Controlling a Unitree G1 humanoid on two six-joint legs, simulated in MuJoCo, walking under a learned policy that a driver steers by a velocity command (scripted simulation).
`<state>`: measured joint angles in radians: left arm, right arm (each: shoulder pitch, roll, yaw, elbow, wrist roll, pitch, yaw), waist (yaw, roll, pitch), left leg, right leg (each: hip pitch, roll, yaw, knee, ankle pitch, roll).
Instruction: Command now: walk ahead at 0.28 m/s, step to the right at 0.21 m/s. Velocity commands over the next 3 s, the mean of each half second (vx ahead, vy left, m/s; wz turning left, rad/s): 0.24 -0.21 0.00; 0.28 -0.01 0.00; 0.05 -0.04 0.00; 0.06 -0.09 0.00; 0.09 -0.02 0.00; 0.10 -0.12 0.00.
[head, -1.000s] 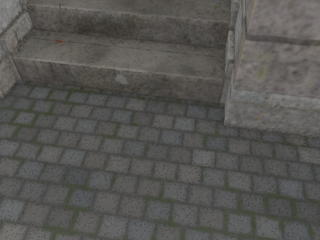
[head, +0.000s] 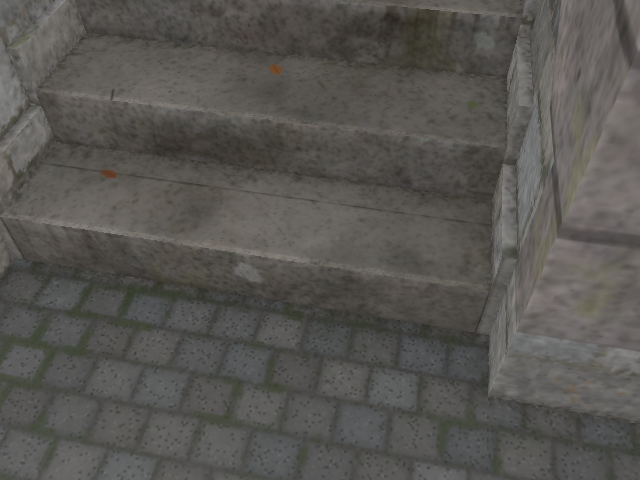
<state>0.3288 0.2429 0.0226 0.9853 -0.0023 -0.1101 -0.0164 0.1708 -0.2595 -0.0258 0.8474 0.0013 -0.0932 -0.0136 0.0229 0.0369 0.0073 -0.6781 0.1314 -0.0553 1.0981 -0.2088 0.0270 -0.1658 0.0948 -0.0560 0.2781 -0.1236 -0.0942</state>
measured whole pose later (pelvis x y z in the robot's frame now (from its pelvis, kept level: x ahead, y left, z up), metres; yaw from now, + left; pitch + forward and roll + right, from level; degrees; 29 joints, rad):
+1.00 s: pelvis +0.27 -0.03 +0.00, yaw +0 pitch +1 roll +1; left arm 0.45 0.18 0.02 0.90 0.02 -0.09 0.01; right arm 0.12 -0.24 -0.04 0.82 -0.04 0.01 0.03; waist 0.06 0.07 0.03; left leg -0.56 0.03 0.01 0.75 -0.13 -0.03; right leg -0.08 -0.02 0.03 0.33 -0.26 0.01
